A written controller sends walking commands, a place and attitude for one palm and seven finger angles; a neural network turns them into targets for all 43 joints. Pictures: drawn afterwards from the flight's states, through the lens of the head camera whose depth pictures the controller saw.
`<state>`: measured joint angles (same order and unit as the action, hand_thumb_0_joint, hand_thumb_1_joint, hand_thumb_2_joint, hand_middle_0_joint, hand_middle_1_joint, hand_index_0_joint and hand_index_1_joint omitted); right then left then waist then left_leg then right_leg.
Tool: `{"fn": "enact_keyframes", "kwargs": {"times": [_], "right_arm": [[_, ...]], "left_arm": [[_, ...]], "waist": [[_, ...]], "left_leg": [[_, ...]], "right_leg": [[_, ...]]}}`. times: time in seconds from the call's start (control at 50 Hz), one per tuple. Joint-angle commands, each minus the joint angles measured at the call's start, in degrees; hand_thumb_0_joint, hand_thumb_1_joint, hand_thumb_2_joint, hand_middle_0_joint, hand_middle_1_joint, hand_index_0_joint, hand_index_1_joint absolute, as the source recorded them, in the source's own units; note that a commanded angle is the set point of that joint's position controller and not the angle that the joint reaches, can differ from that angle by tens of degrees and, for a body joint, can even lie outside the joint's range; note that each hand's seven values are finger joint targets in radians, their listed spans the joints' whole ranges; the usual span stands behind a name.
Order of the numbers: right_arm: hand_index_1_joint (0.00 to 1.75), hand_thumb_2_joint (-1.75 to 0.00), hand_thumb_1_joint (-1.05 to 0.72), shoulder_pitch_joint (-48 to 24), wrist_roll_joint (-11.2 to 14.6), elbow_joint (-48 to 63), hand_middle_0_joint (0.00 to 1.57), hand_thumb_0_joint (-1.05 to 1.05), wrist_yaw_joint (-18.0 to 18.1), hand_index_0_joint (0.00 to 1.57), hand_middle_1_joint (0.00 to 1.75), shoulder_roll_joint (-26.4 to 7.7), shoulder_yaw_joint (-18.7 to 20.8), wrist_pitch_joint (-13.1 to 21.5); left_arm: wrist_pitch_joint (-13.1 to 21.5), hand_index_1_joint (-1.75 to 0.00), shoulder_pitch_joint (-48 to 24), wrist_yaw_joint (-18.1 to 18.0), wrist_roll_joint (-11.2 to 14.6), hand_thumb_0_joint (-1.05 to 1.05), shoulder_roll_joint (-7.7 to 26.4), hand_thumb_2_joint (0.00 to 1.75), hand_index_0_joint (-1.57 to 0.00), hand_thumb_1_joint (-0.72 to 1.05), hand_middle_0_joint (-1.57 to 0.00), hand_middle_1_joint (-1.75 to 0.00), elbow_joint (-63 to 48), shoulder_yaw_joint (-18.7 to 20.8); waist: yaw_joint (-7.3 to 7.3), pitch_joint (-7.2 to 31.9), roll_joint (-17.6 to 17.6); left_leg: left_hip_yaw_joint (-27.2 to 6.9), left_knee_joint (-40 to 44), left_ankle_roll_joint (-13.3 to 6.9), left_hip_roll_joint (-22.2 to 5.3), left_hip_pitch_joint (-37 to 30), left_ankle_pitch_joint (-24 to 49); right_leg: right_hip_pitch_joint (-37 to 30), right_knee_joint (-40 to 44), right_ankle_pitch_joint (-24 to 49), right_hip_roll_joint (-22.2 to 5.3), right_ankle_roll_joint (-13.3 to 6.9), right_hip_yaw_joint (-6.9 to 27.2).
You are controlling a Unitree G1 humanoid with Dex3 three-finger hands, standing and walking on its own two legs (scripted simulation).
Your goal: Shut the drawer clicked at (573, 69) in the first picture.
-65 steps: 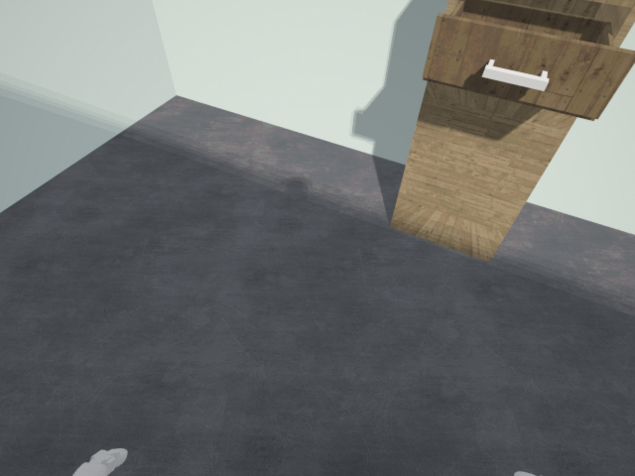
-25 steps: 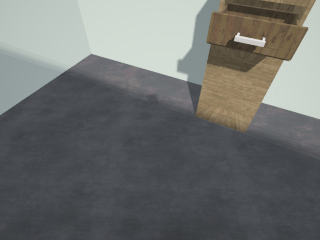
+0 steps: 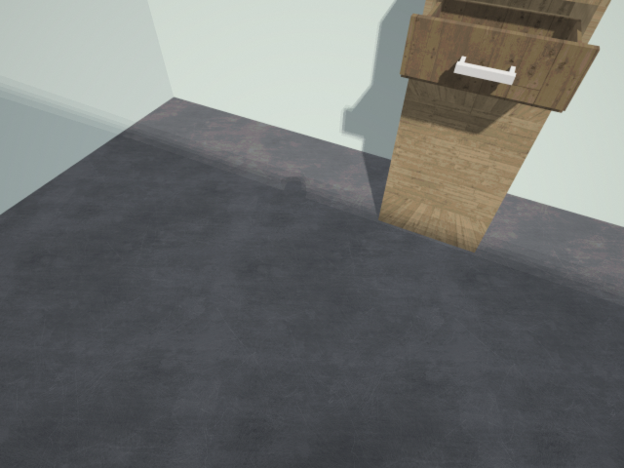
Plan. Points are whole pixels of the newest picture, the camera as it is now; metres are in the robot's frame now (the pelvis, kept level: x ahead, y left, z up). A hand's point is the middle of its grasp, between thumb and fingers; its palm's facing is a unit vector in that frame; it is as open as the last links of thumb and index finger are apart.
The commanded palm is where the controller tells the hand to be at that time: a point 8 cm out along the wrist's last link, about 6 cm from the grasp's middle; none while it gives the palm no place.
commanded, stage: look at it before walking up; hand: left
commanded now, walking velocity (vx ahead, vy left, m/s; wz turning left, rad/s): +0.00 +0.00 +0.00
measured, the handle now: (485, 69) +0.90 -0.34 +0.11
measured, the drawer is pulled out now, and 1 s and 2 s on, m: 0.28 0.28 0.28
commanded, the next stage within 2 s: walk to a spot facing it in 0.34 s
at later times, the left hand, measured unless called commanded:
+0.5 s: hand out of the picture +0.09 +0.25 -0.15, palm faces -0.03 -0.94 -0.34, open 7.4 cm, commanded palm none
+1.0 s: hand out of the picture +0.06 +0.15 -0.17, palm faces -0.19 -0.94 -0.27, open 7.4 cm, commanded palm none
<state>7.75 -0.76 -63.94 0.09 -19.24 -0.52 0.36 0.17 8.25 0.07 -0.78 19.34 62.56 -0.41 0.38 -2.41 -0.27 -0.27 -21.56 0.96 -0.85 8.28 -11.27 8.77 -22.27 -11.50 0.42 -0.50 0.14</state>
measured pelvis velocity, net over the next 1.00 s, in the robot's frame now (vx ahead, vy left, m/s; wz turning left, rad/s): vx -0.01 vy -0.04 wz -0.25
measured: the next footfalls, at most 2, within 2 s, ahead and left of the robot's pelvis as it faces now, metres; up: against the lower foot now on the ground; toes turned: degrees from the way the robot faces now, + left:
left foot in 1.50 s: +0.23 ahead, +0.06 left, +0.00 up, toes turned -29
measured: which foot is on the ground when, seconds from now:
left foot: down 0.00-0.84, up 0.86-1.00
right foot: down 0.00-1.00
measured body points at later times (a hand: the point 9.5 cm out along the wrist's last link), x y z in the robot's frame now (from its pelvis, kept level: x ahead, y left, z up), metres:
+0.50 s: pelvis +0.01 +0.00 +0.00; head +0.02 +0.00 +0.45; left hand +0.09 +0.30 -0.13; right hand +0.09 -0.29 -0.13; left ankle +0.01 +0.13 -0.75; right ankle +0.01 -0.11 -0.75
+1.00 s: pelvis -0.01 -0.04 -0.01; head +0.02 -0.08 +0.43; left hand +0.07 +0.20 -0.15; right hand +0.00 -0.30 -0.17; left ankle +0.00 +0.13 -0.67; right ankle -0.01 -0.10 -0.75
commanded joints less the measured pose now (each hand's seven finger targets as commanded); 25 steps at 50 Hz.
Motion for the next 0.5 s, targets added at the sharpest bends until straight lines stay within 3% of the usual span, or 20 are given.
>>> {"fn": "enact_keyframes", "kwargs": {"times": [0.0, 0.14, 0.44, 0.48], "right_arm": [[0.30, -0.90, -0.90, -3.20, 0.31, 3.60, 0.20, 0.00, 0.58, 0.20, 0.30, -11.85, 2.46, 1.57], [0.30, -0.90, -0.90, -3.63, 0.30, 3.50, 0.20, 0.00, 0.61, 0.20, 0.30, -11.97, 2.46, 1.51], [0.30, -0.90, -0.90, -4.18, 0.30, 3.91, 0.20, 0.00, 0.75, 0.20, 0.30, -12.24, 2.56, 1.62], [0.30, -0.90, -0.90, -2.41, 0.19, 4.04, 0.20, 0.00, 0.97, 0.20, 0.30, -9.21, 2.38, 1.11]], "left_arm": [[1.56, -0.30, -2.75, -0.72, 0.26, 0.00, 11.96, 0.90, -0.20, 0.90, -0.20, -0.30, -3.93, 2.35], [1.46, -0.30, -2.92, -0.71, 0.20, 0.00, 11.99, 0.90, -0.20, 0.90, -0.20, -0.30, -3.69, 2.27], [1.51, -0.30, -3.26, -0.68, 0.14, 0.00, 12.24, 0.90, -0.20, 0.90, -0.20, -0.30, -4.05, 2.41], [0.56, -0.30, -2.19, -0.74, 0.17, 0.00, 9.51, 0.90, -0.20, 0.90, -0.20, -0.30, -4.32, 2.28]], "waist": [[-0.36, 4.50, 0.41], [-0.38, 3.23, 0.35], [-0.39, 4.20, 0.40], [-0.16, 4.28, 0.28]], "left_leg": [[-5.26, 3.33, -2.21, -5.94, -0.92, 6.61], [-5.26, 4.01, -2.23, -6.02, -0.91, 6.04], [-4.72, 3.83, -2.15, -6.33, -2.74, 8.93], [-2.94, 1.62, -1.63, -6.62, -3.23, 9.22]], "right_leg": [[-0.44, 4.28, 6.30, -7.50, -1.52, 6.72], [0.11, 4.57, 5.62, -7.33, -1.32, 6.56], [-0.64, 4.29, 9.79, -7.33, -1.44, 6.75], [0.90, 2.49, 12.27, -7.05, -1.30, 7.28]]}}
